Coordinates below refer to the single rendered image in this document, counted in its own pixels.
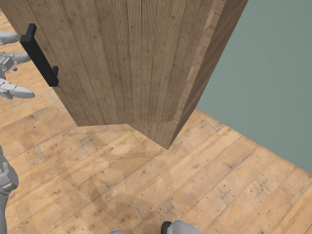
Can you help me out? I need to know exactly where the left robot shin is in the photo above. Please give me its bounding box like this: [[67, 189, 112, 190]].
[[111, 229, 124, 233]]

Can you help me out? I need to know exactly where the left robot hand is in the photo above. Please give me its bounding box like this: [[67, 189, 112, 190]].
[[0, 31, 35, 99]]

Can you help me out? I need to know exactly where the cupboard door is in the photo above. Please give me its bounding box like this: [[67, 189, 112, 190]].
[[0, 0, 214, 127]]

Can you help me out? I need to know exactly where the handle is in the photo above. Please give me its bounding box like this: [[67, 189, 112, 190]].
[[19, 23, 59, 87]]

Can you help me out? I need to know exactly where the left robot upper arm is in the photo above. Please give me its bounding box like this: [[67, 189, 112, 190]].
[[0, 153, 20, 234]]

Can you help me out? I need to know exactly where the robot right foot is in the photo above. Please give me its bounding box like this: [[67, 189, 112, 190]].
[[161, 221, 172, 234]]

